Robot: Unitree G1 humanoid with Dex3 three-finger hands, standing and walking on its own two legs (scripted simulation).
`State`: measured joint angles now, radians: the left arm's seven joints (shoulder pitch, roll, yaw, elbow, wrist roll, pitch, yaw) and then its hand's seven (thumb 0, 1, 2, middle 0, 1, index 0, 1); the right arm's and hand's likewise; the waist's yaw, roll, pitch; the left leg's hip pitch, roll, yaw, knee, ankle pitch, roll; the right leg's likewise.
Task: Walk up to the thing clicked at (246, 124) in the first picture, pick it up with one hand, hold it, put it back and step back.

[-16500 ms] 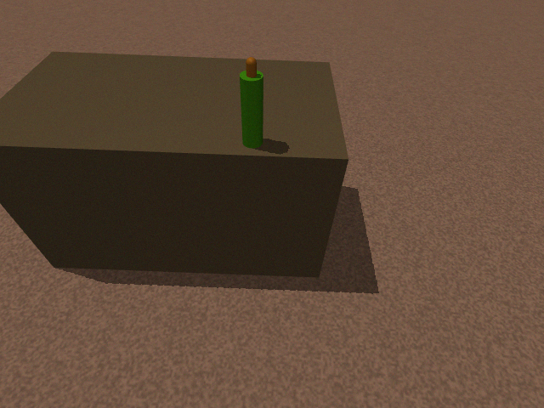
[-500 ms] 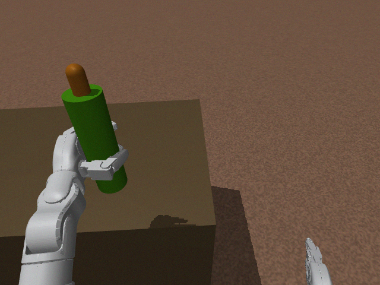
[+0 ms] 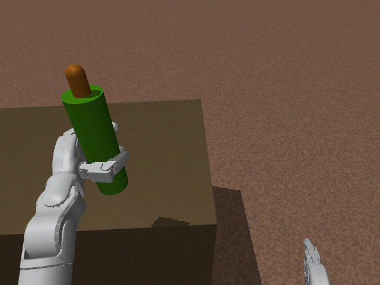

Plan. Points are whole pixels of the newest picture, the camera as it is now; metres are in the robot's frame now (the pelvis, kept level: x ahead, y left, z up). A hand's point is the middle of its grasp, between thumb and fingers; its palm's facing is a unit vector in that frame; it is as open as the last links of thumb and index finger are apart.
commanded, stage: hold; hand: left
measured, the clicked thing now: (97, 136) +0.32 +0.17 +0.21
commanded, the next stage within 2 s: crouch in 1.26 s
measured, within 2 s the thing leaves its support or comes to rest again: neither
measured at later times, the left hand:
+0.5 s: hand (107, 154) +0.31 +0.16 +0.17, palm faces +0.17 -0.99 -0.02, open 8.5 cm
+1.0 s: hand (109, 153) +0.32 +0.16 +0.17, palm faces +0.17 -0.98 -0.02, open 8.5 cm
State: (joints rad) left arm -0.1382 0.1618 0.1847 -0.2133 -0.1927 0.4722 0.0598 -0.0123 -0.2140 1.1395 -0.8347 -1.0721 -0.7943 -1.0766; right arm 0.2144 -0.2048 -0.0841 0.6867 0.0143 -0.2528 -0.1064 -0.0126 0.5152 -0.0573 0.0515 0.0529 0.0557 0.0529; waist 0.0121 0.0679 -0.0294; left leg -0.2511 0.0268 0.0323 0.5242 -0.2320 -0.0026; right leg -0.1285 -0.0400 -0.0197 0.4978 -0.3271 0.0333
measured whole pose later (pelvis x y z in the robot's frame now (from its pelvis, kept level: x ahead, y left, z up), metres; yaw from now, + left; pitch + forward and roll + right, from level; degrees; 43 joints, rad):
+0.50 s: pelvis +0.00 +0.00 +0.00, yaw +0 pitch -2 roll +0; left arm -0.12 0.16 0.19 -0.23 -0.20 0.47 0.06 -0.01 -0.21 1.14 -0.83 -1.07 -0.79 -1.08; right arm 0.22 -0.20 -0.08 0.67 0.01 -0.25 -0.11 -0.01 0.52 -0.06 0.05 0.05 0.06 0.05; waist 0.01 0.07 -0.03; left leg -0.25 0.03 0.03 0.52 -0.23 -0.01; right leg -0.13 -0.04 -0.02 0.50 -0.33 0.03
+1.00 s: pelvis +0.00 -0.01 +0.00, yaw +0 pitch -2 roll +0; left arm -0.14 0.17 0.20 -0.19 -0.19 0.46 0.06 -0.01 -0.21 1.14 -0.83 -1.07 -0.79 -1.08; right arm 0.22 -0.20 -0.07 0.66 0.02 -0.25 -0.11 -0.01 0.52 -0.06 0.05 0.05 0.06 0.05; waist 0.00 0.07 -0.03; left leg -0.25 0.03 0.03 0.52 -0.23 -0.01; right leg -0.13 -0.03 -0.02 0.50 -0.33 0.03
